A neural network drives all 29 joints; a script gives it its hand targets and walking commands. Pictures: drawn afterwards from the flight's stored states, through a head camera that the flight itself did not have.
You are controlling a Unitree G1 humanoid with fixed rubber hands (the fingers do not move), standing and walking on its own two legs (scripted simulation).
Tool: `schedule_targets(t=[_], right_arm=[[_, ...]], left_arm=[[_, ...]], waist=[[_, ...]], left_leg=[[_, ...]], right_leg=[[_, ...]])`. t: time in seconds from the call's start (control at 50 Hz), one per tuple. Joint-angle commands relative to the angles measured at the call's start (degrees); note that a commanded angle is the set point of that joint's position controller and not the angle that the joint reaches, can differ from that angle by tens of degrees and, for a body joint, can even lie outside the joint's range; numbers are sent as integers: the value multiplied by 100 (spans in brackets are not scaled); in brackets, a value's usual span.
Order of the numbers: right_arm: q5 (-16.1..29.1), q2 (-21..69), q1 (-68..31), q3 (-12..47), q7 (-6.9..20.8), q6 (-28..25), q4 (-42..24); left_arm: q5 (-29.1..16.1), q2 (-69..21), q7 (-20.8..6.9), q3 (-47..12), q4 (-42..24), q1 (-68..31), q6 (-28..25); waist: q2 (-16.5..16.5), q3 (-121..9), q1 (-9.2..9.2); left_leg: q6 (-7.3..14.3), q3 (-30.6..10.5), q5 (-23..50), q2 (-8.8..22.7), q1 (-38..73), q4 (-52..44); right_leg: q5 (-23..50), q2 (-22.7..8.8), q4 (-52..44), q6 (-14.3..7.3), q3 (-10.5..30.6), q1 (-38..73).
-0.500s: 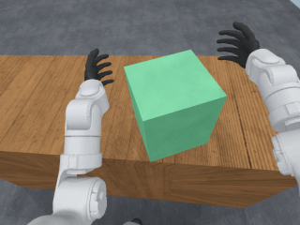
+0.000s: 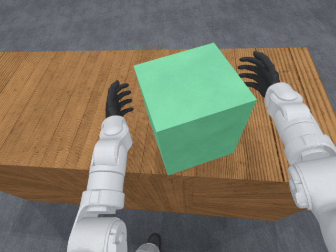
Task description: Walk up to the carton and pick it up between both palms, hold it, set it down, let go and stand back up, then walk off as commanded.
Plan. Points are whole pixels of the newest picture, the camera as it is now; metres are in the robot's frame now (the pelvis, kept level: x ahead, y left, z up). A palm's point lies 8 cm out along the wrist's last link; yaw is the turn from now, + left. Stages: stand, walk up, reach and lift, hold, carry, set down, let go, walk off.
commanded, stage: reach and lift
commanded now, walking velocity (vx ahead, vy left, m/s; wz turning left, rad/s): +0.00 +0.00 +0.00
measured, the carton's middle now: (189, 114) +0.45 +0.05 +0.01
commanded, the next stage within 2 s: none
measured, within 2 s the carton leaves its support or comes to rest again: neither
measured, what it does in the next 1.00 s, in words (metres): stands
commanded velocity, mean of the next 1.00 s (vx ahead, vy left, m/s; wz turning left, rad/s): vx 0.00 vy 0.00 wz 0.00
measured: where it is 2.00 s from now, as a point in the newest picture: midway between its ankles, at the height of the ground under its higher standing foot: outside the picture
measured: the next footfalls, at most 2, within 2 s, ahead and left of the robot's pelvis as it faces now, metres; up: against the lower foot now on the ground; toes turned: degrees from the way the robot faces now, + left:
none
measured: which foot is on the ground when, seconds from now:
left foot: down 0.00-1.00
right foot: down 0.00-1.00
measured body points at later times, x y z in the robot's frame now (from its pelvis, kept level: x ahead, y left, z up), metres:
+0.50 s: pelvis +0.01 +0.00 +0.00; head +0.10 -0.02 +0.44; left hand +0.39 +0.20 +0.06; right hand +0.52 -0.10 +0.07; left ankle +0.04 +0.20 -0.74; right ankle +0.00 -0.11 -0.74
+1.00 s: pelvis +0.01 +0.00 +0.00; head +0.09 -0.01 +0.45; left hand +0.39 +0.20 +0.07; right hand +0.49 -0.09 +0.07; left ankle +0.04 +0.19 -0.74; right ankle +0.00 -0.11 -0.74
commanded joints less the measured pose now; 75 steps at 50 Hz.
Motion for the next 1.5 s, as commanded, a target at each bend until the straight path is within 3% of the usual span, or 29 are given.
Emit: schedule_targets(t=[0.0,0.06,0.08,0.1,0.14,0.18,0.28,0.44,0.58,0.76,0.84,0.94,1.0,1.04,1.12,1.26,1.48], right_arm=[[-111,-843,-2951,-284,-8,-474,-675],[-207,-649,-2941,-219,-30,-687,-582],[-217,-641,-2980,-206,-45,-747,-559],[-226,-573,-2920,-156,-42,-799,-411],[-227,-510,-3030,-144,-59,-917,-385],[-234,-458,-3082,-78,-83,-982,-397],[-168,-370,-3114,-64,-143,-1050,-57],[-351,-128,-2937,-257,-246,-1171,47],[-652,246,-2792,-387,-295,-1234,-85],[-986,1078,-2792,-431,-257,-1273,-254],[-1403,1739,-2783,-679,-186,-1303,-243],[-2305,3101,-2542,-1137,72,-1487,2],[-2624,3421,-2410,-1279,191,-1610,116],[-2715,3520,-2375,-1279,217,-1647,171],[-2679,3599,-2438,-1171,239,-1700,212],[-2740,3646,-2448,-1279,237,-1726,492],[-2737,3789,-2486,-1235,211,-1763,577]], left_arm=[[72,331,-35,-24,-482,-2101,-713],[151,338,-44,101,-33,-2050,-1134],[124,327,-57,85,70,-2119,-1274],[163,303,-58,124,272,-2050,-1395],[147,288,-34,137,283,-2188,-1618],[176,285,-46,188,418,-2197,-1745],[257,159,-39,184,533,-2287,-1887],[509,-319,-81,107,207,-2093,-1931],[791,-787,-142,76,-69,-1956,-1903],[1161,-1306,-243,205,-53,-2062,-1967],[1430,-1798,-423,333,164,-2180,-2031],[1989,-2779,-811,391,461,-2230,-2098],[2138,-2991,-911,276,560,-2209,-2108],[2149,-3016,-917,262,581,-2216,-2141],[2109,-3025,-906,200,656,-2261,-2128],[2126,-3069,-913,111,702,-2320,-2106],[2070,-3110,-907,119,882,-2316,-2145]], waist=[[-1098,-3716,-91],[-1280,-3822,55],[-1332,-3910,-18],[-1342,-3852,69],[-1332,-3992,119],[-1426,-4051,147],[-1316,-3968,158],[-1104,-4139,14],[-1124,-4085,-88],[-1054,-3919,-1],[-1142,-3747,-56],[-1044,-3413,-141],[-941,-3182,-200],[-929,-3125,-143],[-873,-2983,-76],[-673,-2839,-136],[-762,-2771,-146]], left_leg=[[416,1054,1308,-722,1834,265],[449,1108,1220,-731,1547,262],[453,1133,1136,-727,1484,249],[463,1147,1116,-727,1401,267],[453,1196,1118,-715,1347,291],[458,1222,1156,-708,1302,307],[429,1213,1292,-693,1326,400],[362,1182,2103,-703,1777,482],[426,1172,2440,-705,2149,389],[553,1241,2383,-701,2379,208],[634,1280,2165,-711,2364,59],[669,1353,2047,-701,2449,-106],[685,1351,1932,-671,2539,-181],[701,1382,1997,-650,2543,-160],[700,1416,2006,-641,2503,-156],[682,1411,2034,-632,2580,-142],[712,1372,2022,-627,2533,-137]], right_leg=[[1968,247,-63,287,-557,1442],[1925,257,-22,306,-500,1611],[1891,248,12,312,-503,1619],[1858,253,16,308,-491,1605],[1787,252,38,304,-500,1590],[1906,274,54,315,-473,1643],[1946,295,45,307,-448,1469],[2493,347,-20,273,-509,1387],[2586,361,-168,275,-563,1294],[2194,297,-359,219,-581,1259],[2140,215,-429,234,-610,1349],[2084,138,-489,230,-728,1406],[1789,102,-584,204,-794,1299],[1727,69,-601,189,-789,1254],[1626,69,-607,170,-759,1250],[1377,35,-712,116,-767,1038],[1329,50,-725,114,-759,1039]])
